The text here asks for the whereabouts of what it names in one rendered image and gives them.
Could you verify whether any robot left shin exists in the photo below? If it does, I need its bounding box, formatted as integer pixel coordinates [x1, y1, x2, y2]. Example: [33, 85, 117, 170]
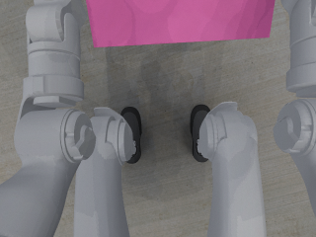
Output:
[94, 107, 136, 160]

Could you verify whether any carton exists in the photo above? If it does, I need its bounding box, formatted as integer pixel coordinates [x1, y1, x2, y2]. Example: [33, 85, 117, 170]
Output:
[86, 0, 276, 47]

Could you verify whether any left robot foot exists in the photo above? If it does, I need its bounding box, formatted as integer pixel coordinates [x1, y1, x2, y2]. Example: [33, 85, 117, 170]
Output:
[120, 107, 142, 164]

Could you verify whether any robot left upper arm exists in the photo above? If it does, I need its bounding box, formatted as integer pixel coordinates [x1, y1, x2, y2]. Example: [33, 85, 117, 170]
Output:
[0, 109, 96, 237]

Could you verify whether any robot right upper arm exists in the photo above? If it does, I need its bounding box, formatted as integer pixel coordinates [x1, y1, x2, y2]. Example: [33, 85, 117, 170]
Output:
[273, 99, 316, 217]

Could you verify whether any right robot forearm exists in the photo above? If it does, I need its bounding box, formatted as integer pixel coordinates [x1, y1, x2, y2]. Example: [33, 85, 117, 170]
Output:
[280, 0, 316, 98]

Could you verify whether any left robot forearm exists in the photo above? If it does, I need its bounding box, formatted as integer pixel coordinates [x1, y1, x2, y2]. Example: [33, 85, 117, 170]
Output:
[14, 0, 87, 152]

